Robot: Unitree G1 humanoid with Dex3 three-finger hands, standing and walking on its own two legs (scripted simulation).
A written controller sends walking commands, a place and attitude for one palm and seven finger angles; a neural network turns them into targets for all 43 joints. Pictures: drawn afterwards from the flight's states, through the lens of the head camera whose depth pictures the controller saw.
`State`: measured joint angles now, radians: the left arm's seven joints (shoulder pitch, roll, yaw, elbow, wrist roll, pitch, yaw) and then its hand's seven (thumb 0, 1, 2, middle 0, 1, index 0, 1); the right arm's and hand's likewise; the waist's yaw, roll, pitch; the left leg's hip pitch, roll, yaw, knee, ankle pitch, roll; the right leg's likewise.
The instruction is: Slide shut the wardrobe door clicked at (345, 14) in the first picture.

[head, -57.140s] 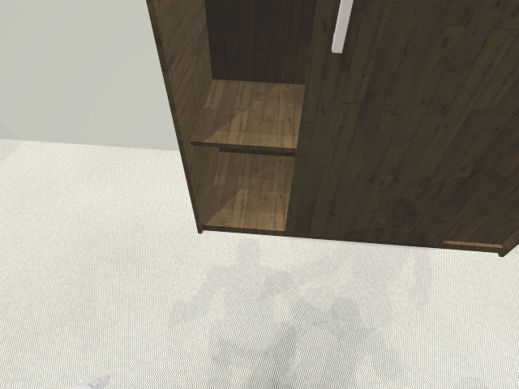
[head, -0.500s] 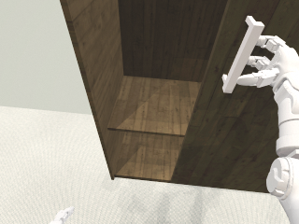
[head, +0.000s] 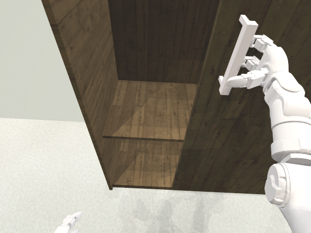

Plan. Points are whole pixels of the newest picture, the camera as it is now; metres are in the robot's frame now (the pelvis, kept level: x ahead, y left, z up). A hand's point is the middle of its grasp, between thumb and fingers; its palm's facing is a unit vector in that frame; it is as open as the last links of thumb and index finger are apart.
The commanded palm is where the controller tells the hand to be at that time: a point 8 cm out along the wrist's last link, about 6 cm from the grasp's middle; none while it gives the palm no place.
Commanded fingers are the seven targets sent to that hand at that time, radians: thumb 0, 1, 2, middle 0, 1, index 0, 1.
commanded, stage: slide the fingers in behind the handle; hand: right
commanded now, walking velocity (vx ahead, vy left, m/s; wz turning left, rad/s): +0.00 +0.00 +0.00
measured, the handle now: (233, 58) +0.49 -0.14 +0.24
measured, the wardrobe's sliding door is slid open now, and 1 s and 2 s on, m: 0.38 0.38 0.38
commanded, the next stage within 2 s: grip the handle and tug to test in 1.00 s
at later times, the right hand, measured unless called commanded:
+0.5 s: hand (240, 64) +0.45 -0.15 +0.24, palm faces +0.00 +1.00 -0.02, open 13.9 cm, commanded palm +0.44 -0.18 +0.24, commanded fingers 0.00 0.50 -0.30 0.30 1.20 0.30 1.20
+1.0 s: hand (239, 64) +0.45 -0.15 +0.24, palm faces +0.01 +1.00 -0.03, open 13.9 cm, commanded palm +0.44 -0.17 +0.24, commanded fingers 0.00 0.50 -0.30 0.30 1.20 0.30 1.20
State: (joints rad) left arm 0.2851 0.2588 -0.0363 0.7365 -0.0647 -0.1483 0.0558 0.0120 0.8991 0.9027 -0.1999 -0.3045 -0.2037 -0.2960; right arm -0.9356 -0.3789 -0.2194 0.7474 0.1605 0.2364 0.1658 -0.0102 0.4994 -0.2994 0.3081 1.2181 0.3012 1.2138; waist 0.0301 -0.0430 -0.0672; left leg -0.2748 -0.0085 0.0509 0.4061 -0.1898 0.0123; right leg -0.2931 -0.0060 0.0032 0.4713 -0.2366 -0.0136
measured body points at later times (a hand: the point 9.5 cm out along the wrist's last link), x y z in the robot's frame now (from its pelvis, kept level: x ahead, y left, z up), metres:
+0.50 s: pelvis +0.00 +0.00 +0.00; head +0.00 +0.01 +0.45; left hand +0.11 +0.26 -0.11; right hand +0.45 -0.20 +0.25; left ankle +0.01 +0.12 -0.74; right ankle +0.00 -0.11 -0.74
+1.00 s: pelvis -0.01 +0.00 +0.00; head +0.00 +0.01 +0.45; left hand +0.09 +0.25 -0.12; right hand +0.45 -0.20 +0.25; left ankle +0.01 +0.12 -0.74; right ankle +0.00 -0.11 -0.74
